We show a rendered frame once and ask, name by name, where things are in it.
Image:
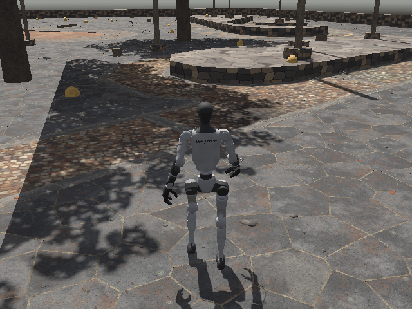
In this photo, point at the robot right forearm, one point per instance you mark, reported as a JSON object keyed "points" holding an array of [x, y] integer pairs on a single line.
{"points": [[236, 165]]}

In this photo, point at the robot right thigh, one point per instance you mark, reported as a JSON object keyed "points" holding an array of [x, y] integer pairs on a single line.
{"points": [[222, 190]]}

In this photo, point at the robot right hand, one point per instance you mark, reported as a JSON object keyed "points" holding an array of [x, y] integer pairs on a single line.
{"points": [[231, 169]]}

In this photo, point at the robot left thigh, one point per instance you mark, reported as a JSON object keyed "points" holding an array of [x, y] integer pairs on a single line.
{"points": [[191, 189]]}

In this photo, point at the robot left upper arm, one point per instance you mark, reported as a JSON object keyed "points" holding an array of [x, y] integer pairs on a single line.
{"points": [[182, 147]]}

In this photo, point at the robot right upper arm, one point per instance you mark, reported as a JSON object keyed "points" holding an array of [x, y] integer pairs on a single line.
{"points": [[229, 145]]}

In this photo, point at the robot left forearm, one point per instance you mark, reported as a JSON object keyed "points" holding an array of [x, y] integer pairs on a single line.
{"points": [[172, 175]]}

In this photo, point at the robot left hand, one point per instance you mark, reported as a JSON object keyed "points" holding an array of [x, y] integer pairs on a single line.
{"points": [[166, 195]]}

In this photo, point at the robot thigh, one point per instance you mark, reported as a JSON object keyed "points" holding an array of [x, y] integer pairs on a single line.
{"points": [[191, 189], [222, 190]]}

